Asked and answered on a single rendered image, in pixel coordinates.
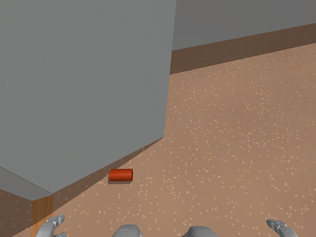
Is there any left robot hand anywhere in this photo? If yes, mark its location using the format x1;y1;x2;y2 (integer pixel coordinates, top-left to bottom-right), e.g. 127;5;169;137
35;215;67;237

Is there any can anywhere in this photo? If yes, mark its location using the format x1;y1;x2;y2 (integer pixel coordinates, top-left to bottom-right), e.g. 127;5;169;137
109;169;133;181

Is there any right robot hand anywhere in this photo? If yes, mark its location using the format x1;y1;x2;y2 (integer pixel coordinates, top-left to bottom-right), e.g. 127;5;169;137
266;219;298;237

